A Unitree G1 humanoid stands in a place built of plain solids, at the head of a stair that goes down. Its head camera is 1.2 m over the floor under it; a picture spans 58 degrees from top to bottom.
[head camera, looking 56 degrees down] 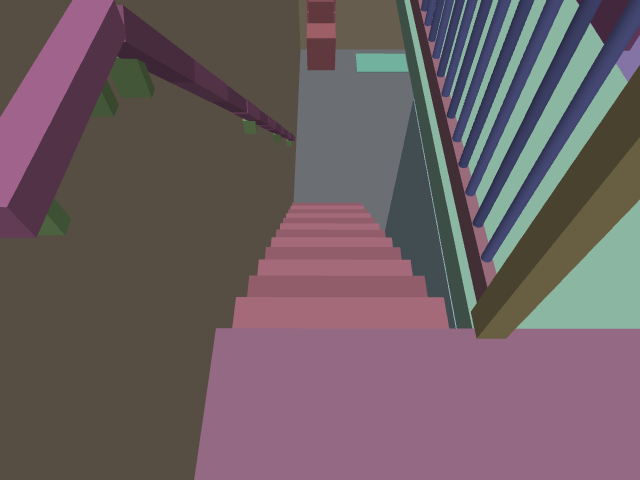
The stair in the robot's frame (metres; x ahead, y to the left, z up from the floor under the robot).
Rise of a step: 0.20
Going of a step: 0.21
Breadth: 0.75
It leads straight ahead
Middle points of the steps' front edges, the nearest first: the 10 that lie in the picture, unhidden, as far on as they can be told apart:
0.49 -0.07 0.00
0.70 -0.07 -0.20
0.90 -0.07 -0.41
1.11 -0.07 -0.61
1.31 -0.07 -0.82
1.52 -0.07 -1.02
1.72 -0.07 -1.23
1.93 -0.07 -1.43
2.13 -0.07 -1.64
2.34 -0.07 -1.84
